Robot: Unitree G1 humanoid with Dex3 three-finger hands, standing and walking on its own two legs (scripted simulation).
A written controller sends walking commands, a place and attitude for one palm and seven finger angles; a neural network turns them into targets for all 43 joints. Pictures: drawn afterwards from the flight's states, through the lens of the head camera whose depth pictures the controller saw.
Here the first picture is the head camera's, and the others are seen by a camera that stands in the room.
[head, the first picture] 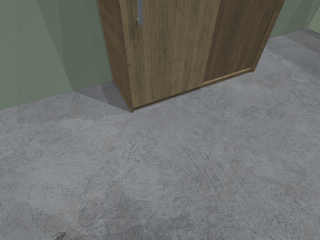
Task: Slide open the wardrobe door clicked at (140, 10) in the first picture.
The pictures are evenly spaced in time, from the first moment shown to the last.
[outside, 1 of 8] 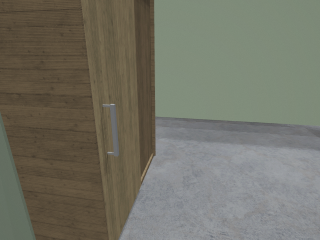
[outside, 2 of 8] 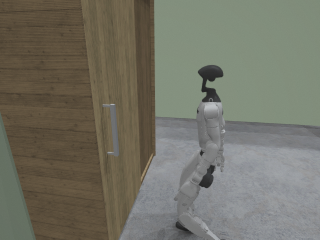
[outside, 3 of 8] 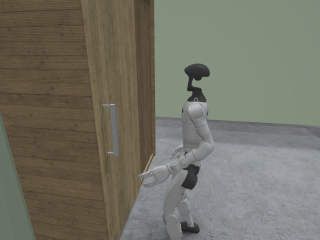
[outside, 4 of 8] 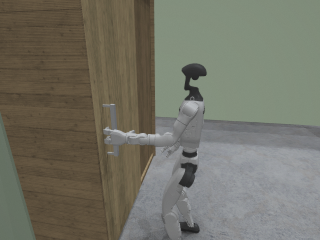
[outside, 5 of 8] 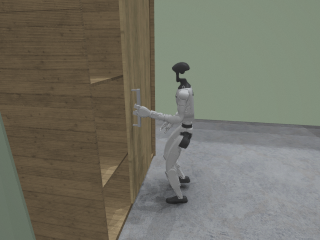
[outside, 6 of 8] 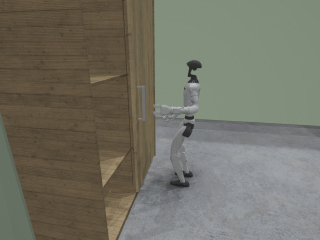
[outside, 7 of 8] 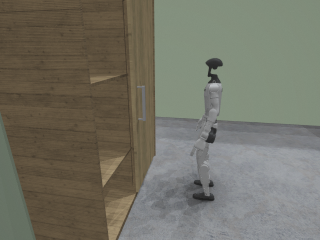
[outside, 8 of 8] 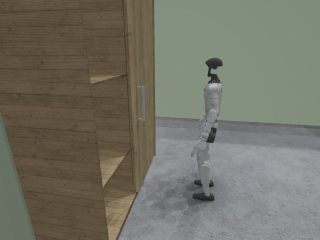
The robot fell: no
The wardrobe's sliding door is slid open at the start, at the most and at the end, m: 0.00 0.65 0.64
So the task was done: yes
